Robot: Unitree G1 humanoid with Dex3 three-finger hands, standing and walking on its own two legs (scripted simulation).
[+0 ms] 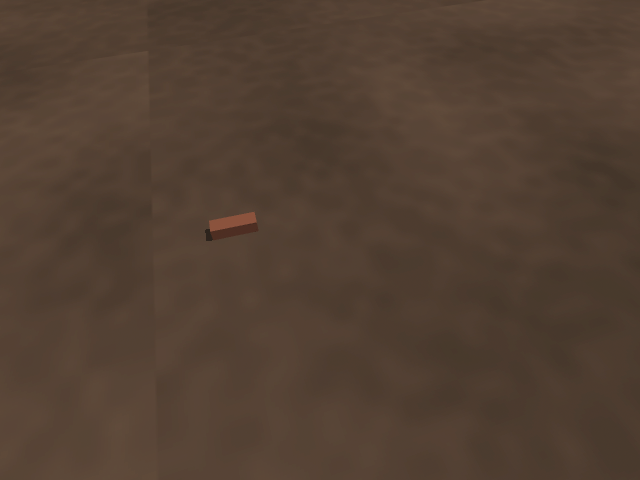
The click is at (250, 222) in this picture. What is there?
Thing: lying carton
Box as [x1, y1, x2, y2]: [209, 212, 258, 239]
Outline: 254,212 210,220 210,232 213,239 258,230
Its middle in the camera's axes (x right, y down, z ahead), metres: -0.37 -0.07 +1.71
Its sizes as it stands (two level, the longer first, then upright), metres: 0.201 0.068 0.056
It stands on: the floor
